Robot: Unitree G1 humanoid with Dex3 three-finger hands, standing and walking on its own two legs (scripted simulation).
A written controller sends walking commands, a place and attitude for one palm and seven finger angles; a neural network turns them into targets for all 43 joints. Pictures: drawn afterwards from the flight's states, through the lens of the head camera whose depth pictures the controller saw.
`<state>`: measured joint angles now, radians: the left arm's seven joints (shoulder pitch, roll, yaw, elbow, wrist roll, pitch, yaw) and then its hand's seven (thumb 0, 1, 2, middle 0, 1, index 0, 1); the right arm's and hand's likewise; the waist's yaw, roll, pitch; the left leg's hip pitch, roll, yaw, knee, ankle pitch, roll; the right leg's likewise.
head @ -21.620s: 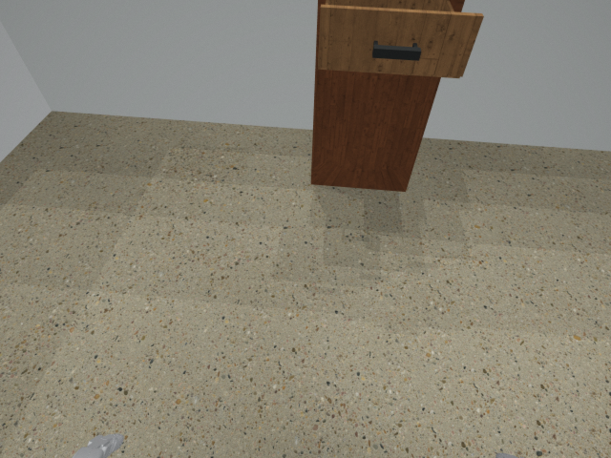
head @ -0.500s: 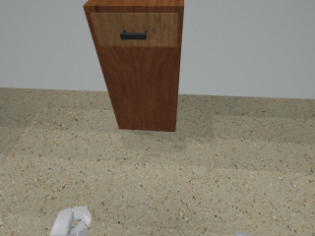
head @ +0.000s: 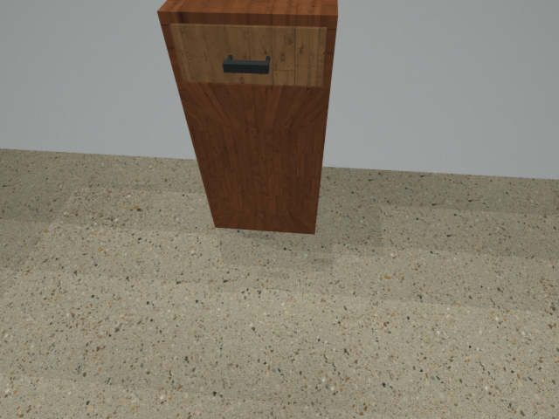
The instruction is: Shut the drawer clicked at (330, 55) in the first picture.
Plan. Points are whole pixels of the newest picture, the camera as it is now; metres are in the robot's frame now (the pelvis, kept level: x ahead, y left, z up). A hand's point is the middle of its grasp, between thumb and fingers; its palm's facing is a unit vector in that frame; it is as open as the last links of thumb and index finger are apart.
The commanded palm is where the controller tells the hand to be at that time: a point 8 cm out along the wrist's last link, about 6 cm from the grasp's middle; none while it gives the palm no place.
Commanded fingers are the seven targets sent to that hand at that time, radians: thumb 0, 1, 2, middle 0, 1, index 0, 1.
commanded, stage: let the arm hang, fingers relaxed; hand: left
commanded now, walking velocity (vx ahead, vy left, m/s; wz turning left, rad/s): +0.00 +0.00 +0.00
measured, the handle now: (247, 62) +0.96 +0.15 +0.03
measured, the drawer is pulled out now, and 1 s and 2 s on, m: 0.00 0.00 0.00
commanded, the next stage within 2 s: look to check the result in 0.40 s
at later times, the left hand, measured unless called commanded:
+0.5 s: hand out of the picture +0.04 +0.19 -0.17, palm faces +0.00 -0.97 -0.25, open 7.3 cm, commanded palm none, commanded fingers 0.00 0.90 0.90 -0.20 -0.30 -0.20 -0.30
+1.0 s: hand out of the picture +0.08 +0.21 -0.16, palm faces -0.02 -0.95 -0.31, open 7.4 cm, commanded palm none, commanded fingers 0.00 0.90 0.90 -0.20 -0.30 -0.20 -0.30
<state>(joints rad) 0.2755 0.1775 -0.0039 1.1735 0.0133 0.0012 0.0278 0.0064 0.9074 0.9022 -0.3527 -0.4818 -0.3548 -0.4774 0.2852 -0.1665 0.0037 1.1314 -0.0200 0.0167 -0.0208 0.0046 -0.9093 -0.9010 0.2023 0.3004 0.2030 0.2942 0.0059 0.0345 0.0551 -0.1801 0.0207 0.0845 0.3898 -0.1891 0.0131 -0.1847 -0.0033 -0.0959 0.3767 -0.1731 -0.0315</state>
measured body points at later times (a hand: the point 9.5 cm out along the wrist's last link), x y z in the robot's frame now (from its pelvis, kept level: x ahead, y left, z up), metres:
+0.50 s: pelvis +0.01 +0.00 +0.00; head +0.02 -0.02 +0.45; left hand +0.04 +0.24 -0.15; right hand +0.00 -0.23 -0.17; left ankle +0.01 +0.11 -0.74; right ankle +0.02 -0.10 -0.74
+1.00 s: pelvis +0.02 -0.01 +0.00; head +0.04 -0.03 +0.45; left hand +0.08 +0.26 -0.13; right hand +0.06 -0.28 -0.15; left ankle +0.01 +0.11 -0.74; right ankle +0.02 -0.10 -0.74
